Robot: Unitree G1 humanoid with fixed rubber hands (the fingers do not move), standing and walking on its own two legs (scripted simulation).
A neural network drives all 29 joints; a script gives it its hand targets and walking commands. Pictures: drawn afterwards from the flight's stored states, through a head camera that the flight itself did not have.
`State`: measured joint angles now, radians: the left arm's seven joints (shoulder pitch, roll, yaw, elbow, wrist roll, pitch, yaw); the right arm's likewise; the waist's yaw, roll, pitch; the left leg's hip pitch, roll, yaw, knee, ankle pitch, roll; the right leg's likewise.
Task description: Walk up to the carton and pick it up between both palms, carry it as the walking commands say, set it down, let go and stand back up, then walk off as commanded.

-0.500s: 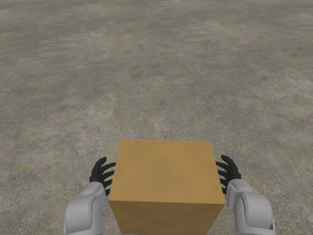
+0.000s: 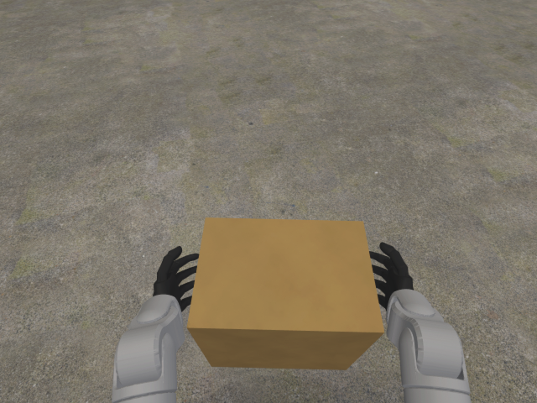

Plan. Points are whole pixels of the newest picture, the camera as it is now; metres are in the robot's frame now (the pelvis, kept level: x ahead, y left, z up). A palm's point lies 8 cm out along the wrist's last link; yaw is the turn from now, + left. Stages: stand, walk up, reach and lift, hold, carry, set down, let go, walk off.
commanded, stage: carry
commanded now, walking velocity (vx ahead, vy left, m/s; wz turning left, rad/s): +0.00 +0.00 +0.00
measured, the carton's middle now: (281, 299) +0.28 -0.01 -0.03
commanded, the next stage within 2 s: hold in 0.46 s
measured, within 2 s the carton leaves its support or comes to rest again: neither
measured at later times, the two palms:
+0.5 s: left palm (175, 300) +0.27 +0.15 +0.02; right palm (397, 299) +0.25 -0.18 +0.02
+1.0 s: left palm (162, 309) +0.25 +0.17 +0.03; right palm (392, 305) +0.24 -0.16 +0.03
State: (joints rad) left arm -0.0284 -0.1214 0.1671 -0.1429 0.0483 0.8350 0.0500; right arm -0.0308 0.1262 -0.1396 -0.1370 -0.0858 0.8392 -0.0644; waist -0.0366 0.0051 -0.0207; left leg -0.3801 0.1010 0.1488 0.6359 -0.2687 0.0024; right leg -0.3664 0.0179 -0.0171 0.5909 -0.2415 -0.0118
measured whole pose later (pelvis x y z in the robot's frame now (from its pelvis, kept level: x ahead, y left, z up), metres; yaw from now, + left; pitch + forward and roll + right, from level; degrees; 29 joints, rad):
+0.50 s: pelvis +0.00 +0.00 +0.00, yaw +0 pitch +1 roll -1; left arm -0.06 -0.11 0.17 -0.01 0.07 0.74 0.04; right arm -0.04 0.13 -0.16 -0.02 -0.10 0.75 -0.06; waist -0.04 0.01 -0.01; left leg -0.37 0.10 0.15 0.63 -0.27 0.00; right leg -0.36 0.02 -0.02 0.59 -0.24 -0.01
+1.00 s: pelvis -0.01 +0.00 +0.00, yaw +1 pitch -5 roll -1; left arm -0.05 -0.04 0.12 0.00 0.07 0.76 0.03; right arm -0.04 0.11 -0.10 -0.02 -0.10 0.78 -0.09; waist -0.04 0.00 0.06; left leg -0.24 0.07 0.12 0.58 -0.24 0.01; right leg -0.23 0.00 -0.02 0.55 -0.23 -0.01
